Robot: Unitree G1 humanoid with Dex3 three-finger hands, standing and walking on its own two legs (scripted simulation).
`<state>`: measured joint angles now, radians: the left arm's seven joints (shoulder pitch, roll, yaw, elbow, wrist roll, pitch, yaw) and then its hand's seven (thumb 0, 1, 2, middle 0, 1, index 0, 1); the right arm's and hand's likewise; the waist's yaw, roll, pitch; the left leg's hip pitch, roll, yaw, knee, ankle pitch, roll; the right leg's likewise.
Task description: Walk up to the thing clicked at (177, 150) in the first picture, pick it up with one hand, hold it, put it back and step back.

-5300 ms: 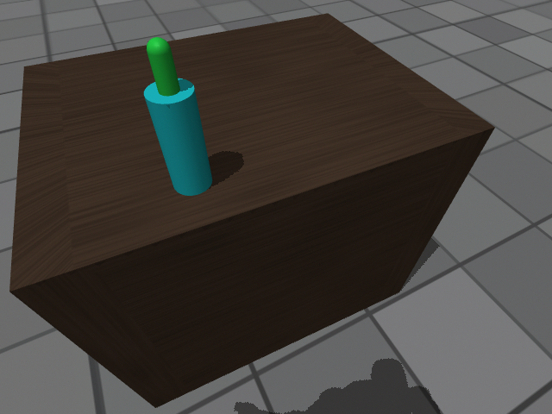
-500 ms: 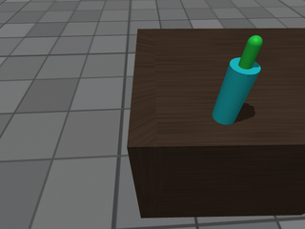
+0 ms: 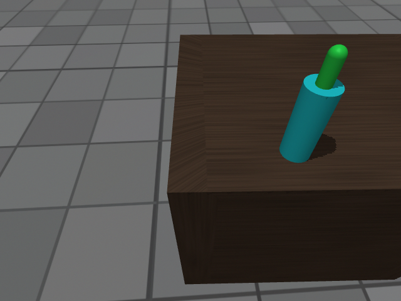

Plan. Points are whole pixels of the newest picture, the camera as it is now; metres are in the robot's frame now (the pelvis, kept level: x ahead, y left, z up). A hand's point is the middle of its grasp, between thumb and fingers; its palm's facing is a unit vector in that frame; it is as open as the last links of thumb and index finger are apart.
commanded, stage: stand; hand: right
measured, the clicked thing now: (313, 108) +0.45 -0.22 +0.15
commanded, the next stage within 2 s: rise first in 0.64 s
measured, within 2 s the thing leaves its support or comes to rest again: neither
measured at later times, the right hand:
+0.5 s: hand out of the picture +0.08 -0.25 -0.16, palm faces -0.03 +0.94 -0.34, open 7.4 cm
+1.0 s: hand (322, 291) +0.18 -0.25 -0.12, palm faces +0.22 +0.92 -0.31, open 11.3 cm
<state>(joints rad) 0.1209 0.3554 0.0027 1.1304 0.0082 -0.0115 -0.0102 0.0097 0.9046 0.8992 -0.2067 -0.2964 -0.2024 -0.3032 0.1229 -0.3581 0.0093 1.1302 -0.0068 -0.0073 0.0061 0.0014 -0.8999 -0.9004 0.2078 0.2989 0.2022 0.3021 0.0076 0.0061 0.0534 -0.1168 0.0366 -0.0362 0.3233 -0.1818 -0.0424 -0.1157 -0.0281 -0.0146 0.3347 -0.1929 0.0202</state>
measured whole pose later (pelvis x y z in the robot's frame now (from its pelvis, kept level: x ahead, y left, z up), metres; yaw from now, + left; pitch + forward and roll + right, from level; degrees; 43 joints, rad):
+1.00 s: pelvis -0.01 +0.01 -0.01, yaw -1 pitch +2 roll +0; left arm 0.05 0.27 0.10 0.88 -0.05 -0.09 0.06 0.01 0.46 0.46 -0.08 -0.09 -0.07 -0.11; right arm 0.05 -0.30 -0.13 0.82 0.05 -0.09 -0.07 0.00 -0.46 -0.46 0.10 0.10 0.09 0.10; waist -0.01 0.01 0.04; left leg -0.25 0.03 -0.02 0.44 -0.22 -0.03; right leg -0.26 -0.03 0.01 0.44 -0.22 0.03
